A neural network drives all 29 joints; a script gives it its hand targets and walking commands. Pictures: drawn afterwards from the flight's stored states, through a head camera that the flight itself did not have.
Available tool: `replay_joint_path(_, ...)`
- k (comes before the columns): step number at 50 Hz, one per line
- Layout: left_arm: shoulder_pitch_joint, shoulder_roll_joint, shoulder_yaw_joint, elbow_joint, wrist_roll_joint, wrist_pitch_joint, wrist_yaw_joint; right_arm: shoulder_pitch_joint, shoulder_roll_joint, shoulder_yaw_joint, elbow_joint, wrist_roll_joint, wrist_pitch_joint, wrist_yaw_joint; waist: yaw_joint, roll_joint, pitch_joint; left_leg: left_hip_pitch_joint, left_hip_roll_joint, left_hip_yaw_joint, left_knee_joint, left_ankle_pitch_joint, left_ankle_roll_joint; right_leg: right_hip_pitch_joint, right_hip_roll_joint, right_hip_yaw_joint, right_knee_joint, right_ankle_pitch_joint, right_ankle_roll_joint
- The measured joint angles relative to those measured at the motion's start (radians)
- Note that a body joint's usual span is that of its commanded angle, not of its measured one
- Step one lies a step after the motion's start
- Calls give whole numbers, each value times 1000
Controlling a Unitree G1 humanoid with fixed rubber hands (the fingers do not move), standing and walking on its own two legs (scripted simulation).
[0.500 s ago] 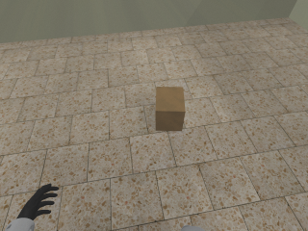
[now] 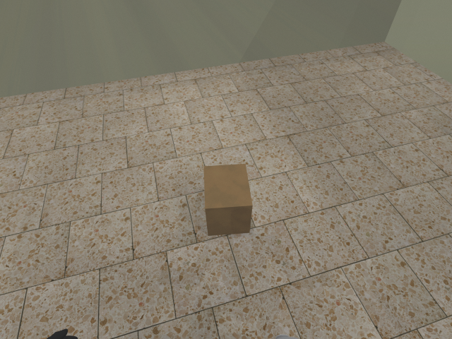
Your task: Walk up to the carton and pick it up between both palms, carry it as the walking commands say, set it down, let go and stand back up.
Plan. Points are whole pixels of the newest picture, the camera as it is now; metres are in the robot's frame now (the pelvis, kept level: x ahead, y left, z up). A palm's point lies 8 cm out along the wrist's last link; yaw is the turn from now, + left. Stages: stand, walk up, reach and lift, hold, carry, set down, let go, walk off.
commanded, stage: walk up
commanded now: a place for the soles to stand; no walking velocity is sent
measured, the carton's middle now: (226, 199) +0.86 -0.02 -0.64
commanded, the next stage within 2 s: none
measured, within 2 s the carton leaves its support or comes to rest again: neither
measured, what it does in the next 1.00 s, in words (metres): walks ahead: right foot, then left foot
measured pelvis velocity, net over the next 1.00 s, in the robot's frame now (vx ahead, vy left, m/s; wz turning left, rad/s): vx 0.28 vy -0.08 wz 0.05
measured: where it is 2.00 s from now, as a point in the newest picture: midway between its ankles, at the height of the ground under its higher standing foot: (237, 301)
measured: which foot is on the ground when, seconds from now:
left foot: down 0.00-0.04, up 0.06-0.30, down 0.32-0.64, up 0.66-0.88, down 0.90-1.00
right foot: up 0.00-0.02, down 0.04-0.34, up 0.36-0.60, down 0.62-1.00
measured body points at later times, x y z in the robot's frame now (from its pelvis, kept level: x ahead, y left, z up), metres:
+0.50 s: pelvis +0.17 -0.03 +0.00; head +0.19 -0.02 +0.45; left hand +0.29 +0.29 -0.10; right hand +0.24 -0.39 -0.06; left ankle +0.21 +0.09 -0.72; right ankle +0.22 -0.17 -0.69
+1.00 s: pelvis +0.28 -0.08 -0.01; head +0.31 -0.08 +0.43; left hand +0.36 +0.26 -0.11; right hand +0.41 -0.40 -0.12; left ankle +0.34 +0.05 -0.72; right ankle +0.31 -0.19 -0.72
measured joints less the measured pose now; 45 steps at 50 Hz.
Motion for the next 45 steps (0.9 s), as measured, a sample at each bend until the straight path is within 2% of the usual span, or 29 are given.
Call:
replay_joint_path(3, -12, 21, 18, -4, 7, -16, 9, 13, -6, -1, 8, 5, 16, 3, 0, 29, -7, -29, 38, -38, 144, -88, 32, 45, 35, -29, -53, 82, -5)
replay_joint_path(5, -8, 25, 19, -10, 1, -25, 25, -2, 9, 11, 23, 18, 29, -4, 13, 37, -6, -112, 3, -105, 353, -127, 49, 45, 47, -33, -7, 57, -9)
replay_joint_path(7, 8, 20, 10, -12, -10, -30, 41, -23, 24, 26, 32, 22, 31, -7, 28, 48, -7, -183, -26, -130, 466, -108, 53, 75, 54, -36, -17, 22, -17)
replay_joint_path(9, 27, 14, 2, -9, -15, -32, 52, -41, 39, 38, 36, 21, 24, -4, 46, 55, -9, -224, -35, -124, 437, -97, 45, 110, 57, -38, -45, 13, -20)
replay_joint_path(12, 57, 15, -7, -8, -14, -35, 54, -65, 62, 47, 33, 18, 19, 7, 68, 50, -4, -247, -46, -98, 295, -71, 37, 154, 54, -38, -69, -5, -19)
replay_joint_path(16, 90, 24, -18, -13, -15, -23, 50, -79, 76, 46, 19, 14, 6, 16, 84, 22, 5, -184, -87, -55, 54, 37, 46, 186, 35, -32, -20, -78, -11)
replay_joint_path(17, 98, 23, -21, -15, -15, -19, 51, -78, 71, 41, 13, 8, -1, 14, 83, 16, 6, -169, -98, -56, 32, 98, 49, 173, 31, -24, 35, -109, -23)
replay_joint_path(18, 96, 17, -23, -11, -12, -14, 54, -77, 67, 35, 9, 4, -6, 10, 77, 11, 8, -172, -102, -56, 56, 122, 46, 145, 34, -10, 123, -141, -30)
replay_joint_path(20, 79, 7, -31, 6, -8, -4, 62, -70, 68, 26, 9, 12, -8, 4, 63, -6, 13, -155, -105, -51, 82, 86, 44, 74, 47, 24, 299, -151, -26)
replay_joint_path(22, 57, 2, -36, 16, -5, -4, 64, -55, 67, 21, 10, 17, -4, -2, 45, -20, 11, -121, -104, -51, 60, 60, 40, 15, 39, 28, 355, -132, -15)
replay_joint_path(27, -1, -10, -30, 19, -1, -11, 39, -9, 36, 12, 12, 9, 3, 2, -2, -12, 11, -54, -77, -65, 5, 47, 23, -38, -1, 0, 159, -71, -3)
replay_joint_path(31, -27, 2, -12, 22, 3, -24, 38, 22, 10, 9, 19, 9, 26, 8, -25, 18, 3, -49, -41, -96, 76, -31, 24, 34, 18, -21, -49, 7, -10)
replay_joint_path(33, -34, 12, -2, 21, 10, -34, 54, 22, 14, 13, 29, 11, 39, 0, -18, 33, 4, -98, -39, -140, 213, -112, 51, 25, 37, -33, -15, 87, -10)
replay_joint_path(35, -36, 9, -6, 23, 2, -38, 68, 0, 26, 24, 49, 16, 51, -11, -5, 45, 13, -168, -71, -182, 378, -141, 53, 30, 40, -43, 19, 56, -13)
replay_joint_path(37, -30, 1, -14, 28, -8, -37, 81, -20, 36, 33, 63, 16, 53, -14, 13, 60, 21, -217, -75, -174, 437, -114, 44, 58, 42, -50, 6, 32, -15)
replay_joint_path(41, -11, -1, -31, 41, -11, -33, 92, -58, 60, 46, 78, 12, 60, -7, 47, 62, 35, -234, -76, -123, 301, -70, 29, 98, 30, -53, -22, 23, -11)
replay_joint_path(45, 2, 4, -52, 61, -16, -21, 100, -102, 74, 56, 85, 10, 68, -7, 61, 51, 45, -162, -105, -102, 92, 37, 52, 90, 15, -49, 34, -25, 2)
